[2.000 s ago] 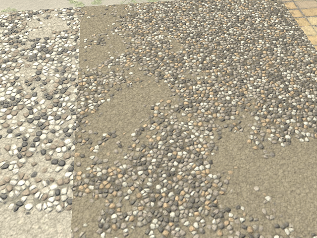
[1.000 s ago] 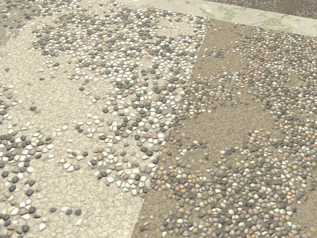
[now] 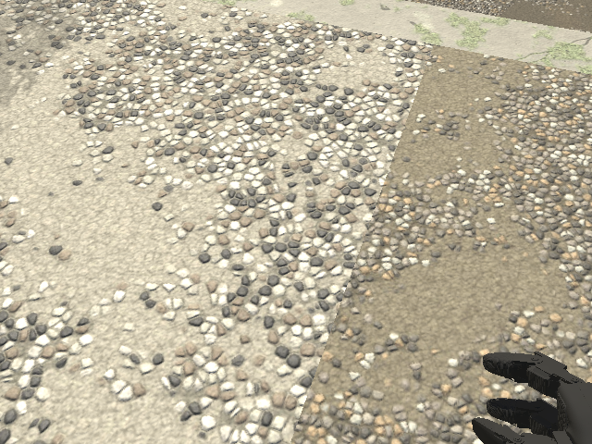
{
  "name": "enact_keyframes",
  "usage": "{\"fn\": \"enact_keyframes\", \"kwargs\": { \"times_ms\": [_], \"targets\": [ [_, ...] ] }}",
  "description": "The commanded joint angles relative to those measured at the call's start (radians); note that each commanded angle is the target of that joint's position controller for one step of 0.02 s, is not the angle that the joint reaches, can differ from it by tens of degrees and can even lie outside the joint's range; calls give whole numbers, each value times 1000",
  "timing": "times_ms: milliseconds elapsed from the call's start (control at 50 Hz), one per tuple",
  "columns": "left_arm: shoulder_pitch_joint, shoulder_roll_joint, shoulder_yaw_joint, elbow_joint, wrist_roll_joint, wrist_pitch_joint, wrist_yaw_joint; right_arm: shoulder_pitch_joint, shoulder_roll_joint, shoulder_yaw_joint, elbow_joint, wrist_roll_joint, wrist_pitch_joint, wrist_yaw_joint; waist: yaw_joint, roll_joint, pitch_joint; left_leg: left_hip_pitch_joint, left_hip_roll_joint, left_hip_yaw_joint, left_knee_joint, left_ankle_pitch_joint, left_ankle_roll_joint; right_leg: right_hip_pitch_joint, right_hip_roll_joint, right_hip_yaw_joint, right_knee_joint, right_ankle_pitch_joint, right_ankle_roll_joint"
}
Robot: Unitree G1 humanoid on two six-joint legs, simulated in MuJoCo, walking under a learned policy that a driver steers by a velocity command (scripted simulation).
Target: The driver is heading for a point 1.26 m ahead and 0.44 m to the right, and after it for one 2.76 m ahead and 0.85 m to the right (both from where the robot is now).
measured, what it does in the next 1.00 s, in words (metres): walks ahead, turning right: right foot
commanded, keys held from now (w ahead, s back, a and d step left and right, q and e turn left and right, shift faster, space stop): w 0.18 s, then w+e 0.82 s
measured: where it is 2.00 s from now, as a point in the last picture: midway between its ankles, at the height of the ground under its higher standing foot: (452, 271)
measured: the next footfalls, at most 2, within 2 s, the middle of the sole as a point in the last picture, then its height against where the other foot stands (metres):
right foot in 0.54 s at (410, 439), level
left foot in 1.02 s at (358, 302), level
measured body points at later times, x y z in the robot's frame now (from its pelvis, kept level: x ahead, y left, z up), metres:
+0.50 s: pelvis +0.28 -0.03 +0.01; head +0.31 -0.04 +0.46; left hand +0.51 +0.18 -0.08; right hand +0.27 -0.31 -0.12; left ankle +0.14 +0.10 -0.71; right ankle +0.43 -0.15 -0.70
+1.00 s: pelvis +0.57 -0.08 +0.02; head +0.59 -0.11 +0.47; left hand +0.71 +0.18 -0.09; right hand +0.70 -0.39 -0.06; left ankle +0.75 -0.02 -0.70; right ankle +0.42 -0.15 -0.71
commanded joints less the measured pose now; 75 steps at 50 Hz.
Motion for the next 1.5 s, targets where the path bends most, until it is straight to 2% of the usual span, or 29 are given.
{"fn": "enact_keyframes", "kwargs": {
  "times_ms": [20, 40, 60, 100, 120, 180, 260, 340, 440, 480, 520, 540, 560, 580, 600, 640, 720, 840, 960, 1000, 1020, 1040, 1060, 1080, 1120, 1180, 1380, 1440, 1500],
  "targets": [
    [115, -10, -18, -101, 14, -25, -8, 465, -305, -101, 73, -19, 2, -17, -160, 252, -479, 1018, 408, -697, -54, -250, 284, -702, 54, 56, 879, 44, -4],
    [33, 110, 8, -88, -18, -51, -18, 461, -192, -77, 80, -13, 5, -21, -211, 171, -442, 953, 397, -820, -195, -378, 260, -809, 37, 174, 994, -61, -15],
    [-93, 164, 27, -140, -48, -65, -21, 366, -169, -65, 78, -9, 5, -26, -190, 134, -237, 787, 362, -648, -227, -339, 209, -876, -16, 139, 1000, 17, -23],
    [-179, 138, 27, -161, -30, -72, -11, 253, -138, -55, 76, -20, -2, -20, -121, -5, -86, 500, 282, -428, -283, -102, 169, -813, -99, 96, 893, 163, -15],
    [-152, 126, 29, -156, -22, -62, -11, 233, -120, -50, 79, -31, -9, -18, -83, 25, -82, 426, 251, -365, -314, -50, 162, -749, -128, 105, 863, 200, -10],
    [-129, 79, 21, -155, -12, -31, -7, 231, -123, -51, 113, -16, -28, -13, -46, 46, -53, 310, 230, -272, -384, 0, 181, -711, -154, 86, 772, 221, 19],
    [-264, 75, 15, -204, -7, -23, -10, 265, -166, -61, 155, -25, -30, -30, -80, 37, 7, 301, 210, -139, -426, 23, 158, -799, -166, 77, 555, 435, 48],
    [-399, 56, 5, -247, -15, -35, -29, 317, -201, -64, 188, -21, -24, -39, -142, 22, 21, 351, 208, -36, -428, 36, 117, -754, -118, 35, 327, 611, 31],
    [-500, 72, 9, -323, -18, -34, -59, 368, -218, -71, 232, -7, 10, -44, -165, 19, 38, 586, 283, -2, -344, 105, 81, -848, -93, 27, 227, 498, -20],
    [-474, 93, 20, -341, -15, -32, -71, 347, -239, -77, 227, -5, 28, -51, -134, 43, 6, 634, 292, 26, -237, 349, 56, -788, -52, -22, 218, 384, -51],
    [-260, 159, 62, -302, -16, -26, -68, 317, -247, -77, 210, -10, 50, -65, -15, 45, -130, 582, 247, 93, 76, 639, 9, -488, 36, -83, 179, 368, -100],
    [-79, 241, 99, -266, -20, -18, -53, 332, -218, -62, 183, -26, 48, -76, 54, -38, -242, 367, 202, 111, 371, 449, -33, -180, -44, 78, 176, 401, -157],
    [-57, 352, 121, -267, -26, -18, -48, 441, -72, -12, 137, -51, 18, -56, -39, -305, -349, -107, -8, 65, 738, -385, -104, 195, -297, 638, 91, 227, -353],
    [-30, 251, 94, -289, -23, -23, -47, 365, -156, -25, 143, -24, -21, -40, 22, -200, -442, -238, -22, -144, 861, -536, -91, 271, -339, 844, -49, 127, -374],
    [-69, 207, 80, -289, -9, -29, -45, 273, -207, -39, 111, 14, -44, -29, 32, -154, -299, -315, 32, -159, 864, -450, -66, 181, -309, 690, -62, 193, -319],
    [-194, 164, 68, -320, -7, -29, -40, 216, -192, -36, 100, -12, -56, -39, -37, -6, -149, -240, 107, -142, 703, -319, -65, -98, -232, 475, -74, 414, -270],
    [-238, 155, 65, -346, -5, -33, -27, 248, -164, -40, 93, -37, -15, -44, -106, -43, -102, -109, 124, -125, 545, -243, -121, -316, -168, 344, -141, 619, -278],
    [-154, 191, 78, -314, -17, -19, 3, 33, -114, -21, 33, -30, -13, -40, -34, -81, -46, -34, 49, -103, 119, 102, -159, -406, -82, 255, -133, 496, -197],
    [-112, 182, 82, -288, -24, -1, 11, -13, -172, -45, 7, -14, -35, -23, -36, -118, -43, 35, 24, -150, -28, 28, -112, -277, -143, 410, -11, 421, -163],
    [-138, 166, 79, -295, -20, 8, 11, 92, -194, -63, 34, -15, -44, -28, -94, -138, -77, 181, 17, -122, -79, -19, -73, -277, -117, 423, 81, 483, -136],
    [-146, 123, 63, -306, -14, 7, 6, 201, -226, -78, 50, -28, -49, -35, -147, -112, -172, 380, 83, -163, -74, -25, -29, -328, -64, 378, 241, 490, -105],
    [-121, 63, 40, -326, 8, 5, 6, 355, -283, -92, 63, -34, -45, -44, -190, 31, -321, 647, 265, -356, -59, -75, 26, -475, 20, 272, 530, 243, -62],
    [21, 40, 31, -355, -32, -5, 4, 399, -335, -106, 100, -35, -30, -34, -110, 381, -379, 875, 448, -835, -169, -326, 181, -836, 109, 187, 809, -133, -11],
    [-6, 151, 50, -317, -42, -3, 9, 353, -225, -84, 73, -14, -26, -31, -137, 213, -276, 801, 432, -825, -209, -505, 151, -932, 23, 214, 919, -69, 6],
    [-166, 180, 64, -337, -23, 7, 8, 274, -161, -63, 62, -23, -15, -37, -145, 50, -102, 565, 344, -522, -234, -319, 87, -906, -42, 158, 910, 98, 20],
    [-189, 123, 62, -358, -26, 14, -7, 244, -135, -55, 88, -32, -18, -42, -107, 100, -44, 416, 269, -311, -303, -123, 79, -832, -100, 130, 821, 181, 23],
    [-404, 52, 35, -434, -13, 3, -47, 262, -217, -74, 158, -17, 1, -53, -152, 46, 19, 442, 242, 41, -318, 266, 64, -810, -88, 9, 370, 520, 28],
    [-436, 69, 45, -461, -13, 4, -69, 289, -250, -81, 176, -1, 23, -62, -149, 73, -3, 506, 258, 84, -229, 447, 34, -737, -48, -42, 278, 484, 2],
    [-257, 144, 88, -430, -2, 8, -71, 271, -274, -90, 171, 23, 39, -73, -31, 81, -112, 512, 247, 105, 49, 662, -6, -481, 40, -68, 174, 436, -70]
  ]
}}
Velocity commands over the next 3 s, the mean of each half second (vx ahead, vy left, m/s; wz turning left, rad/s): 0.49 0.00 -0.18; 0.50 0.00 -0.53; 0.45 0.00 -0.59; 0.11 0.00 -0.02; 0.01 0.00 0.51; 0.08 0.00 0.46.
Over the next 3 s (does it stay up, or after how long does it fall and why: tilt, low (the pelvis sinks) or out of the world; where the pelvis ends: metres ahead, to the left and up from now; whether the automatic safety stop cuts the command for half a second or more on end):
stays up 0.91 -0.25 0.03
